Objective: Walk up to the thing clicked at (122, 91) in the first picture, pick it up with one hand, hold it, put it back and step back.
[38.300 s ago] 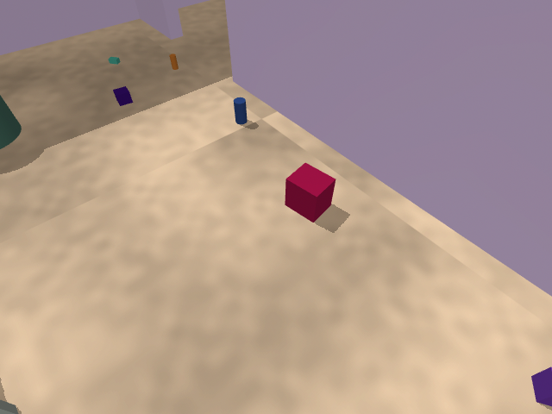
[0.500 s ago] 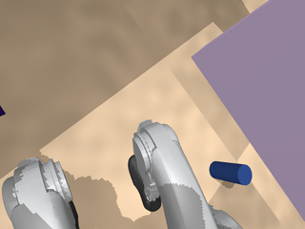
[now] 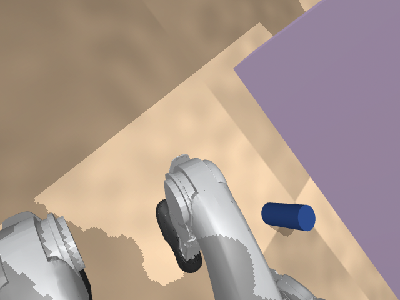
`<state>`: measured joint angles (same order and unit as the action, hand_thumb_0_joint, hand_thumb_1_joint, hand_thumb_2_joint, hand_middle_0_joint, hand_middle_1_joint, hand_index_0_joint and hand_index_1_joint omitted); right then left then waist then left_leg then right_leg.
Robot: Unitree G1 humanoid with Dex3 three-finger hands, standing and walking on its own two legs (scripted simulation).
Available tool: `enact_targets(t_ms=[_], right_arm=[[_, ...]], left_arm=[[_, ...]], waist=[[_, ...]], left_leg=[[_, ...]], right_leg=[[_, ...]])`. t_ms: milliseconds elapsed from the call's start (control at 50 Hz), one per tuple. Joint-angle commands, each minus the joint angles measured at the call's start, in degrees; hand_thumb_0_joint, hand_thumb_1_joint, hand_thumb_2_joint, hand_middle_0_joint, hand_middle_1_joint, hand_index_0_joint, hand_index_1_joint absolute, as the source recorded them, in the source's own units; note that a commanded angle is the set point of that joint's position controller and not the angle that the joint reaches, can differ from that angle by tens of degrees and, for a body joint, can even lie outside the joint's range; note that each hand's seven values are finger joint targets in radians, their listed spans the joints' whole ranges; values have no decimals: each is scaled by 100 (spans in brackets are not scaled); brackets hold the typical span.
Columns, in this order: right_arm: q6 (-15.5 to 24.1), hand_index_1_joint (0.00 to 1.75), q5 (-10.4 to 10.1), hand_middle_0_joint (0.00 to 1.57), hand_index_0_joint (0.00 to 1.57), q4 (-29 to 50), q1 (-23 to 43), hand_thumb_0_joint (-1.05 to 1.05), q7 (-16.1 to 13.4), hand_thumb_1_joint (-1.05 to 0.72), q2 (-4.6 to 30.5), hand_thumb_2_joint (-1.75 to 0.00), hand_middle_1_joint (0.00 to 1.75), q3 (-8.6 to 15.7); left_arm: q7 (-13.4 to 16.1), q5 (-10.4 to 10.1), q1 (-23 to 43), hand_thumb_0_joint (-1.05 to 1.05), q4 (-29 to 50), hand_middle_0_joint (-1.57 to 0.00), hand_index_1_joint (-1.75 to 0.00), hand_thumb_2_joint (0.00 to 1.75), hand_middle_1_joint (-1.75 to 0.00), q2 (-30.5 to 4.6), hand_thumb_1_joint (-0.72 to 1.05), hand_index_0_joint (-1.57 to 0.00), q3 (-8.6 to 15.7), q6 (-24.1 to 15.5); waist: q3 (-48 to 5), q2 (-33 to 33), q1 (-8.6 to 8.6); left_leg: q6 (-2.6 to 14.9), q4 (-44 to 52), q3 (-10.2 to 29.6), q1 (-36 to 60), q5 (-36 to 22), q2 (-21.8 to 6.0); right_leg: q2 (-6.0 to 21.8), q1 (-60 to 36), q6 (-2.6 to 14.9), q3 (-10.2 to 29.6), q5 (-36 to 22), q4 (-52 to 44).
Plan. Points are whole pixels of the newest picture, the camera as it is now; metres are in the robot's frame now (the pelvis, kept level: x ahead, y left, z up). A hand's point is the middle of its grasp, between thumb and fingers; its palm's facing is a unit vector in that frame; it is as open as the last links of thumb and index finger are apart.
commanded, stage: close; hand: left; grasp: from above
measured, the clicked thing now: out of the picture +0.46 +0.31 -0.27
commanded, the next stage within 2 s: settle in 1.58 s
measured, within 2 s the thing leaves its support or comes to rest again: neither
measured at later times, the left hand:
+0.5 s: hand out of the picture +0.45 +0.31 -0.24, palm faces -0.41 -0.21 -0.89, open 12.8 cm
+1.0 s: hand out of the picture +0.45 +0.31 -0.24, palm faces -0.41 -0.20 -0.89, open 12.4 cm
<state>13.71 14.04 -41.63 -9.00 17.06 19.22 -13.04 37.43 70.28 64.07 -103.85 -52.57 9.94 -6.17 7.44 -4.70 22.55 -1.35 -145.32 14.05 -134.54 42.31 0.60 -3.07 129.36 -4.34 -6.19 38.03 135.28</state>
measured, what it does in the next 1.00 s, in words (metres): stands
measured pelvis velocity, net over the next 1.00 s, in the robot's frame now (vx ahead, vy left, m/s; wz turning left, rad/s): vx -0.01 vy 0.00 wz -0.02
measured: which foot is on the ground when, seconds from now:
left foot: down 0.00-1.00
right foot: down 0.00-1.00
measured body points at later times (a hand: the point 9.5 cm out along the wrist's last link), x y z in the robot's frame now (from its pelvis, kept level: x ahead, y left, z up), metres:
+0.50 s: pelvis +0.00 +0.00 +0.00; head +0.28 +0.11 +0.33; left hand +0.47 +0.32 -0.19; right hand +0.02 -0.25 -0.05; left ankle +0.06 +0.13 -0.27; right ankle +0.11 -0.13 -0.27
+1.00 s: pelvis -0.01 +0.00 +0.01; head +0.28 +0.12 +0.33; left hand +0.47 +0.32 -0.19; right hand +0.02 -0.24 -0.04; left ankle +0.06 +0.13 -0.27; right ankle +0.11 -0.13 -0.27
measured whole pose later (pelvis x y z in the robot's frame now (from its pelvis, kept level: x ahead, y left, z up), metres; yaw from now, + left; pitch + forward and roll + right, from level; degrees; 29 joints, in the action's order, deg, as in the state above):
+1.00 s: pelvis -0.01 +0.00 +0.01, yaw -1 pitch +29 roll -15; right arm 14.8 13.7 -38.0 -8.3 16.4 20.1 -17.1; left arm 37.3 68.5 66.0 -105.0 -56.8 6.6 -6.9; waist 10.0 -6.3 23.7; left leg -0.9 -144.3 15.1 -133.2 41.7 0.3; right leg -3.3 127.2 -4.6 -7.4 36.9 133.0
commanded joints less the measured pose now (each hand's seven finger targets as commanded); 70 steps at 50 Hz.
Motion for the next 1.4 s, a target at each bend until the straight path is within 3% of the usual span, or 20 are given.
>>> enact_targets(t_ms=[0, 40, 140, 200, 300, 320, 360, 400, 460, 540, 580, 680, 800, 860, 980, 1040, 1160, 1260, 1300, 1380], right_arm=[[64, 30, 9, 20, 20, -128, -1214, 0, -12, -89, 1853, -90, 30, 465], [83, 30, -26, 20, 20, -122, -1190, 0, -38, -89, 1931, -90, 30, 458], [189, 30, -8, 20, 20, -71, -1200, 0, 24, -89, 1892, -90, 30, 351], [193, 30, 3, 20, 20, -74, -1210, 0, 4, -89, 1998, -90, 30, 366], [265, 30, -18, 20, 20, -47, -1202, 0, 38, -89, 2010, -90, 30, 385], [237, 30, -41, 20, 20, -86, -1235, 0, 20, -89, 2030, -90, 30, 368], [224, 30, -62, 20, 20, -114, -1205, 0, 36, -89, 1960, -90, 30, 355], [225, 30, -13, 20, 20, -69, -1252, 0, 85, -89, 1929, -90, 30, 274], [220, 30, -71, 20, 20, -25, -1221, 0, -2, -89, 2063, -90, 30, 368], [196, 30, -57, 20, 20, 20, -1228, 0, -1, -89, 1975, -90, 30, 305], [186, 30, -84, 20, 20, 47, -1136, 0, -42, -89, 1999, -90, 30, 299], [151, 30, -68, 20, 20, 78, -1154, 0, -65, -89, 1984, -90, 30, 235], [121, 30, -60, 20, 20, 155, -1100, 0, -98, -89, 2012, -90, 30, 182], [119, 30, -40, 20, 20, 179, -1115, 0, -95, -89, 1981, -90, 30, 143], [102, 30, -64, 20, 20, 207, -1083, 0, -124, -89, 2003, -90, 30, 124], [115, 30, -40, 20, 20, 242, -1120, 0, -110, -89, 1995, -90, 30, 91], [62, 30, -59, 20, 20, 289, -1064, 0, -159, -89, 2013, -90, 30, 91], [38, 30, -43, 20, 20, 234, -1110, 0, -168, -89, 1978, -90, 30, 82], [28, 30, -22, 20, 20, 247, -1155, 0, -153, -89, 1992, -90, 30, 83], [59, 30, -45, 20, 20, 262, -1158, 0, -155, -89, 2011, -90, 30, 72]], left_arm=[[201, -55, 1401, 0, 381, -15, -94, 95, -93, -1130, -46, -14, -55, 18], [250, -87, 1481, 0, 481, -19, -91, 92, -90, -1353, -41, -18, 30, -13], [231, -92, 1554, 0, 418, -23, -87, 86, -86, -1365, -35, -22, -17, -38], [243, -103, 1429, 0, 384, -26, -85, 83, -84, -1527, -31, -25, 3, -32], [189, -107, 1694, 0, 672, -30, -81, 81, -80, -1354, -28, -29, -179, 12], [252, -105, 1707, 0, 819, -31, -81, 82, -80, -1607, -27, -30, 3, 12], [261, -142, 1454, 0, 459, -31, -80, 78, -79, -1418, -26, -30, -32, 64], [192, -121, 1427, 0, 219, -32, -77, 76, -77, -1265, -23, -32, -158, 97], [170, -211, 1437, 0, 492, -32, -78, 75, -78, -1512, -23, -32, -85, 55], [76, -194, 1368, 0, 364, -36, -76, 74, -75, -1283, -18, -36, -221, 14], [103, -250, 1333, 0, 372, -37, -76, 74, -76, -1378, -18, -37, -229, -28], [129, -231, 1385, 0, 287, -41, -74, 75, -74, -1307, -13, -40, -316, -40], [134, -200, 1375, 0, 378, -47, -73, 75, -72, -1442, -5, -46, -323, -40], [108, -188, 1415, 0, 275, -51, -73, 76, -72, -1342, -1, -50, -434, -45], [119, -193, 1363, 0, 331, -56, -74, 80, -72, -1450, 5, -55, -386, -45], [64, -189, 1441, 0, 303, -58, -75, 82, -73, -1338, 7, -56, -486, -49], [86, -200, 1372, 0, 337, -62, -78, 86, -77, -1433, 15, -61, -454, -62], [108, -214, 1441, 0, 379, -65, -78, 86, -77, -1334, 18, -63, -512, -53], [65, -206, 1370, 0, 309, -63, -78, 84, -77, -1210, 18, -63, -595, -46], [62, -241, 1300, 0, 301, -66, -80, 89, -78, -1261, 20, -64, -575, -69]], waist=[[-3571, 2596, 311], [-3578, 2729, 261], [-3441, 2520, 384], [-3594, 2612, 329], [-3576, 2844, 422], [-3859, 2930, 313], [-3656, 2949, 306], [-3269, 2584, 503], [-3510, 2744, 352], [-3371, 2569, 455], [-3397, 2607, 380], [-3189, 2582, 470], [-3330, 2649, 411], [-3081, 2468, 529], [-3157, 2570, 431], [-3052, 2413, 535], [-3111, 2549, 431], [-3196, 2624, 473], [-3085, 2566, 577], [-3063, 2463, 506]], left_leg=[[202, 1527, -672, 2719, -1379, -178], [182, 1615, -641, 2747, -1238, -184], [206, 1483, -603, 2722, -1318, -200], [184, 1568, -599, 2760, -1359, -217], [145, 1523, -549, 2999, -1467, -245], [126, 1565, -528, 3109, -1643, -250], [104, 1629, -501, 3002, -1662, -253], [161, 1538, -546, 2711, -1555, -238], [167, 1611, -583, 2825, -1490, -226], [173, 1603, -544, 2767, -1406, -224], [168, 1665, -518, 2739, -1299, -238], [160, 1711, -513, 2692, -1204, -241], [152, 1698, -507, 2791, -1330, -247], [181, 1665, -517, 2630, -1142, -243], [143, 1774, -459, 2707, -1122, -253], [179, 1679, -454, 2630, -1150, -250], [133, 1829, -393, 2726, -1097, -265], [126, 1784, -406, 2803, -1262, -265], [128, 1772, -404, 2826, -1301, -261], [145, 1753, -436, 2734, -1254, -246]], right_leg=[[-147, -2095, 537, -842, -1490, -1101], [-139, -2039, 556, -850, -1342, -1096], [-129, -2124, 507, -868, -1464, -1089], [-181, -2317, 526, -864, -1484, -1154], [-159, -2154, 524, -896, -1601, -1069], [-173, -2270, 535, -910, -1718, -1089], [-169, -2171, 563, -922, -1713, -1011], [-175, -2163, 515, -931, -1667, -1089], [-179, -2327, 532, -866, -1595, -1208], [-174, -2297, 522, -905, -1530, -1184], [-184, -2286, 535, -895, -1452, -1212], [-177, -2215, 528, -921, -1391, -1233], [-183, -2292, 524, -899, -1498, -1257], [-183, -2234, 505, -909, -1382, -1289], [-180, -2225, 526, -926, -1328, -1282], [-164, -2217, 497, -930, -1385, -1291], [-169, -2179, 528, -953, -1296, -1274], [-168, -2221, 526, -955, -1458, -1271], [-184, -2238, 517, -965, -1501, -1285], [-174, -2289, 504, -938, -1481, -1343]])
